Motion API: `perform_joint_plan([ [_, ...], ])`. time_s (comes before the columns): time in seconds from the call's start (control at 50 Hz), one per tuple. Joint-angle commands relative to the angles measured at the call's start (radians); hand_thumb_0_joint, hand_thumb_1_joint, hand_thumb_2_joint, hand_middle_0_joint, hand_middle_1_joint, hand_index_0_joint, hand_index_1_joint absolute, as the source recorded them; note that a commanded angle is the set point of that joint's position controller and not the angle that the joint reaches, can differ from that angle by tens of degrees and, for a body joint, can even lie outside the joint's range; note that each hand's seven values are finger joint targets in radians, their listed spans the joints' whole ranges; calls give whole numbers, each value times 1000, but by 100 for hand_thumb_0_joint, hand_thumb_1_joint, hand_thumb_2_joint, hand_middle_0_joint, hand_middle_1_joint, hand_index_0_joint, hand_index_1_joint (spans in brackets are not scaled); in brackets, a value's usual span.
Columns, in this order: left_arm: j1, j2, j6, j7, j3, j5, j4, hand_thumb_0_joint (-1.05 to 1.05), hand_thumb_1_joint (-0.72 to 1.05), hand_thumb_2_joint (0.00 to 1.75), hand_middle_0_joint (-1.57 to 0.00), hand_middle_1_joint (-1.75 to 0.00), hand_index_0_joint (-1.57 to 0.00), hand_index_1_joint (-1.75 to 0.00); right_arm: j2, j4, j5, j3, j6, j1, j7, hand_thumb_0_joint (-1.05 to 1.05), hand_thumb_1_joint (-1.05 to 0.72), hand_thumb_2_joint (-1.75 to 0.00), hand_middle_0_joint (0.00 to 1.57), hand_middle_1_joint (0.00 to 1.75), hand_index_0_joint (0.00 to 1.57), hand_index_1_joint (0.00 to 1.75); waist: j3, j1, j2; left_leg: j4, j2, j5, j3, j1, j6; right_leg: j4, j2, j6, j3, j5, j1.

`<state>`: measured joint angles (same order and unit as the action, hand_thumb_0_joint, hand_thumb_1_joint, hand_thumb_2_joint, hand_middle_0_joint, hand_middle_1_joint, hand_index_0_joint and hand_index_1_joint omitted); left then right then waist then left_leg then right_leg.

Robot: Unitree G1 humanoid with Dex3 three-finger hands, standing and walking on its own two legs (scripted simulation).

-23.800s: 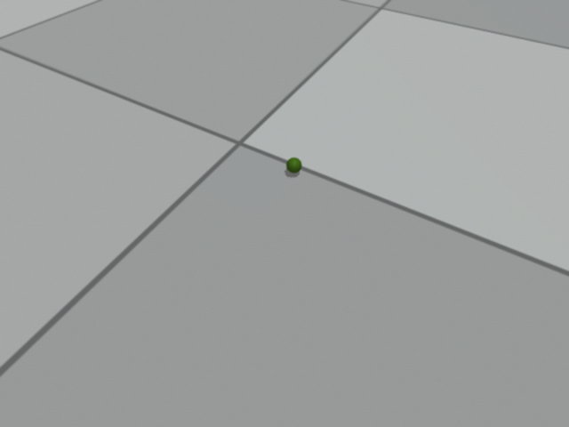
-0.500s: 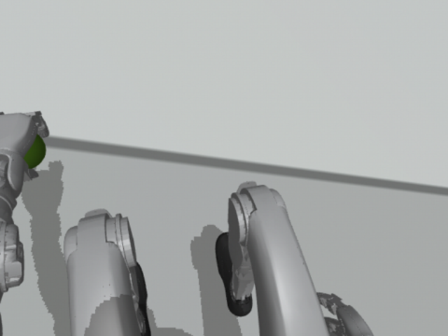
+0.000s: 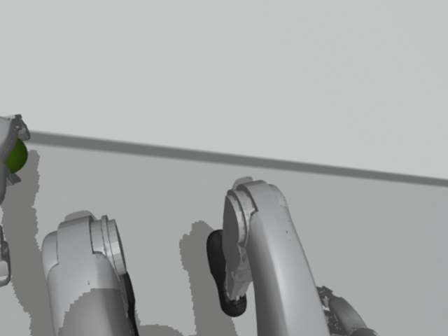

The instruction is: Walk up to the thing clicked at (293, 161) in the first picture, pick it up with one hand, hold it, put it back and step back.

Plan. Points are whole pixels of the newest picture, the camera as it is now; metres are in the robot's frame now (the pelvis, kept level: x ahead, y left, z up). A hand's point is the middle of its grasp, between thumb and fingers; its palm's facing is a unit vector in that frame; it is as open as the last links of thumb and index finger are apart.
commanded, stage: rest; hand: left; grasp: from above
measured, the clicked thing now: (0, 154) +0.45 +0.30 -0.21
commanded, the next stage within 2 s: open in 1.42 s
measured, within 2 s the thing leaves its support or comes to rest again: neither
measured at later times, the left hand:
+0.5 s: hand (11, 158) +0.44 +0.29 -0.24, palm faces -0.45 -0.13 -0.88, open 9.6 cm
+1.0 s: hand (15, 159) +0.45 +0.29 -0.26, palm faces -0.44 -0.14 -0.89, open 9.6 cm
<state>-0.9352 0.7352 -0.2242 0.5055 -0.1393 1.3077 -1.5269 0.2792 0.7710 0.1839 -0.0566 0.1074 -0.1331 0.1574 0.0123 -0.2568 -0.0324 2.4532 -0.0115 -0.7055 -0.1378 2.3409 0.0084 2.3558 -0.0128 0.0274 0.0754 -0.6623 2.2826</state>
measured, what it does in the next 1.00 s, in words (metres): stands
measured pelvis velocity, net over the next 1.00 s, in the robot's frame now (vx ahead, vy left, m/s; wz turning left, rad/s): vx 0.00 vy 0.01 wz -0.08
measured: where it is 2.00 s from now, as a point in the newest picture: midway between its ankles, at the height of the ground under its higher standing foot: (178, 306)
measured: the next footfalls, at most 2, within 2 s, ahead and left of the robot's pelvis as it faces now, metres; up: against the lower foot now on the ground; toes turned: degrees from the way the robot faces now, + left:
none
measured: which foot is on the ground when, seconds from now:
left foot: down 0.00-1.00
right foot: down 0.00-1.00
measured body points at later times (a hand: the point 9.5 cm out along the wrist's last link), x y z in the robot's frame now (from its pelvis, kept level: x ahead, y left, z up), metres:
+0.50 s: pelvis +0.00 +0.00 -0.02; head +0.26 +0.09 +0.33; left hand +0.46 +0.30 -0.19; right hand +0.03 -0.27 -0.10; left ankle +0.07 +0.13 -0.28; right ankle +0.10 -0.12 -0.28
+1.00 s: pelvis +0.00 +0.01 -0.03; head +0.26 +0.10 +0.32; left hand +0.46 +0.30 -0.21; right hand +0.03 -0.26 -0.10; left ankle +0.07 +0.13 -0.28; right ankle +0.10 -0.12 -0.28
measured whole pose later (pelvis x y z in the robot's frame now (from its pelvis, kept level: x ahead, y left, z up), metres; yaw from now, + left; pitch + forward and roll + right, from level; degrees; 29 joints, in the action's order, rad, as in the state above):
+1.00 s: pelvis +0.00 +0.01 -0.03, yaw -5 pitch +28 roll -12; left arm -0.97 0.93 -0.26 0.64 -0.22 1.34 -1.73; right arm 0.32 0.76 0.30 -0.18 0.22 -0.10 0.27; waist -0.10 -0.35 -0.10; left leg 2.59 -0.01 -0.74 -0.22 2.37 0.00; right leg 2.42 0.01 0.05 0.14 -0.66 2.28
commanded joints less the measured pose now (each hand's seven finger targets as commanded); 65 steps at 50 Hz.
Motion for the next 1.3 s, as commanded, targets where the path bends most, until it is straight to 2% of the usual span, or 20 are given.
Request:
perform_joint_plan([
  [0.0, -329, 279, 1, 61, -34, -14, 125, 0, 54, 92, -85, -96, -90, -91, 263, 5, 9, 64, 9, -217, -1, 0, -90, -90, 20, 30, 20, 30, 683, -17, 325, -232, 16, 194, 100, -487, -35, -211, 48, -54, 89, 215, -352],
  [0.08, -335, 321, -6, 66, -57, -3, 98, 0, 55, 95, -86, -98, -91, -93, 281, 1, 25, 55, 22, -225, 12, 0, -90, -90, 20, 30, 20, 30, 687, -38, 323, -194, 14, 246, 98, -489, -35, -185, 48, -47, 98, 272, -378],
  [0.18, -289, 290, -10, 76, -41, -13, 33, 0, 57, 91, -85, -99, -91, -92, 279, 8, 36, 37, 28, -212, 24, 0, -90, -90, 20, 30, 20, 30, 641, -33, 344, -208, 15, 192, 85, -471, -30, -177, 55, -51, 116, 213, -345],
  [0.2, -319, 343, -15, 80, -65, -3, 41, 0, 59, 91, -84, -100, -91, -93, 292, -5, 44, 38, 33, -203, 28, 0, -90, -90, 20, 30, 20, 30, 639, -45, 355, -200, 12, 186, 79, -470, -28, -166, 55, -53, 125, 211, -333],
  [0.26, -306, 331, -19, 87, -55, 9, 46, 0, 59, 95, -86, -100, -92, -94, 300, -15, 46, 35, 38, -189, 36, 0, -90, -90, 20, 30, 20, 30, 643, -40, 378, -199, 11, 212, 73, -498, -23, -151, 58, -55, 131, 230, -322],
  [0.28, -308, 364, -24, 97, -87, 6, 23, 0, 59, 94, -87, -99, -93, -93, 307, 2, 56, 33, 40, -199, 39, 0, -90, -90, 20, 30, 20, 30, 622, -56, 378, -188, 10, 206, 69, -482, -24, -143, 57, -51, 138, 229, -319],
  [0.34, -318, 352, -32, 102, -65, 16, 46, 0, 59, 92, -86, -100, -92, -93, 300, -10, 63, 21, 51, -192, 50, 0, -90, -90, 20, 30, 20, 30, 626, -61, 391, -168, 9, 214, 76, -485, -26, -151, 63, -49, 129, 245, -345],
  [0.36, -292, 407, -33, 116, -120, 11, 30, 0, 59, 93, -85, -101, -92, -94, 314, 4, 68, 22, 49, -203, 50, 0, -90, -90, 20, 30, 20, 30, 634, -59, 378, -171, 9, 221, 70, -481, -26, -147, 61, -47, 137, 251, -354],
  [0.5, -306, 380, -35, 122, -77, 21, -11, 0, 64, 91, -87, -102, -95, -94, 323, -6, 88, 7, 70, -183, 72, 0, -90, -90, 20, 30, 20, 30, 572, -83, 379, -144, 5, 181, 68, -455, -27, -142, 65, -45, 143, 224, -327],
  [0.54, -309, 409, -40, 126, -93, 20, -17, 0, 65, 93, -88, -101, -96, -94, 334, -1, 91, 2, 77, -198, 77, 0, -90, -90, 20, 30, 20, 30, 562, -96, 382, -134, 3, 188, 65, -449, -27, -139, 64, -43, 148, 232, -331],
  [0.6, -256, 422, -40, 136, -112, 12, -9, 0, 66, 95, -89, -102, -96, -95, 337, 3, 91, 1, 81, -185, 79, 0, -90, -90, 20, 30, 20, 30, 597, -66, 402, -152, 1, 218, 55, -484, -21, -134, 69, -44, 156, 250, -353],
  [0.66, -287, 393, -37, 140, -73, 15, -25, 0, 66, 95, -89, -103, -96, -95, 340, -8, 97, -8, 89, -172, 90, 0, -90, -90, 20, 30, 20, 30, 571, -90, 411, -152, 1, 218, 49, -483, -18, -121, 68, -44, 166, 253, -330],
  [0.7, -263, 448, -39, 154, -124, 16, -21, 0, 66, 96, -90, -103, -96, -96, 346, 5, 97, -8, 84, -187, 91, 0, -90, -90, 20, 30, 20, 30, 583, -78, 420, -155, 0, 232, 44, -487, -18, -122, 69, -42, 167, 264, -341],
  [0.78, -298, 409, -34, 162, -79, 28, -44, 0, 67, 98, -90, -105, -97, -98, 339, -7, 103, -21, 88, -166, 100, 0, -90, -90, 20, 30, 20, 30, 556, -103, 414, -139, -4, 215, 49, -479, -18, -121, 73, -44, 160, 263, -340],
  [0.92, -277, 454, -40, 179, -104, 24, -85, 0, 66, 98, -90, -102, -96, -96, 353, 2, 110, -37, 105, -170, 106, 0, -90, -90, 20, 30, 20, 30, 533, -107, 415, -147, -4, 213, 41, -464, -20, -131, 74, -39, 170, 257, -360],
  [0.98, -314, 433, -42, 176, -70, 21, -88, 0, 65, 96, -89, -103, -95, -96, 359, -6, 110, -41, 112, -153, 110, 0, -90, -90, 20, 30, 20, 30, 529, -126, 409, -135, -10, 189, 33, -455, -21, -131, 79, -42, 168, 245, -357],
  [1.16, -309, 464, -39, 197, -70, 23, -105, 0, 61, 95, -87, -100, -93, -94, 375, -17, 110, -61, 128, -133, 117, 0, -90, -90, 20, 30, 20, 30, 511, -126, 453, -155, -15, 216, 11, -490, -10, -113, 81, -41, 188, 262, -338],
  [1.2, -330, 409, -38, 195, -15, 25, -103, 0, 61, 93, -86, -101, -93, -94, 366, -36, 110, -73, 135, -101, 122, 0, -90, -90, 20, 30, 20, 30, 501, -130, 448, -149, -16, 201, 15, -484, -10, -116, 87, -45, 184, 251, -337],
  [1.22, -312, 462, -35, 204, -59, 23, -142, 0, 61, 94, -86, -101, -92, -95, 370, -20, 117, -78, 135, -117, 123, 0, -90, -90, 20, 30, 20, 30, 492, -139, 420, -140, -17, 196, 12, -474, -13, -119, 85, -40, 190, 256, -350],
  [1.28, -313, 466, -33, 208, -55, 21, -141, 0, 61, 94, -86, -100, -92, -94, 385, -19, 114, -75, 140, -118, 122, 0, -90, -90, 20, 30, 20, 30, 473, -135, 422, -151, -15, 173, 13, -455, -14, -127, 85, -41, 187, 228, -340],
])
